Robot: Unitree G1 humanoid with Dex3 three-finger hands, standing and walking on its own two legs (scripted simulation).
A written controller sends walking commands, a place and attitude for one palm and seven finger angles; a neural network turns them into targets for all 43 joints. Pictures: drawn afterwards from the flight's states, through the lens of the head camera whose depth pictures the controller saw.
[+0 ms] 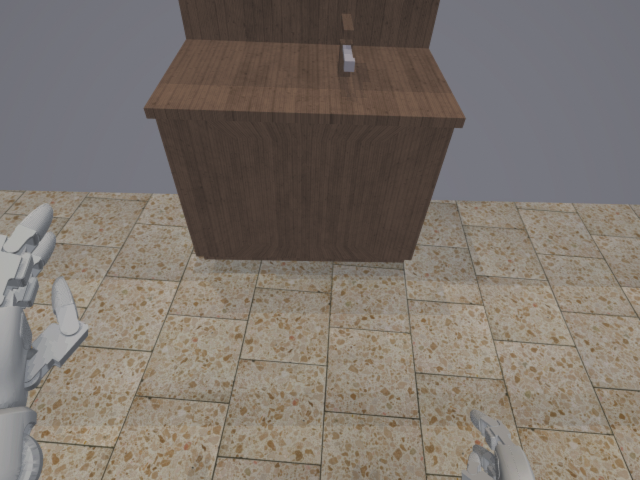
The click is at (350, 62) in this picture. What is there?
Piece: tap's lever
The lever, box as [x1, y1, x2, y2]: [343, 58, 354, 71]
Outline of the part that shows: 344,58 344,71 353,71 354,58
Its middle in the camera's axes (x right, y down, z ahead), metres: +0.07 -0.47 +1.04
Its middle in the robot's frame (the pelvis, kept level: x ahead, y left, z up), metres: +1.11 -0.01 +0.05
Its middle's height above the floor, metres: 0.82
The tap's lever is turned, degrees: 0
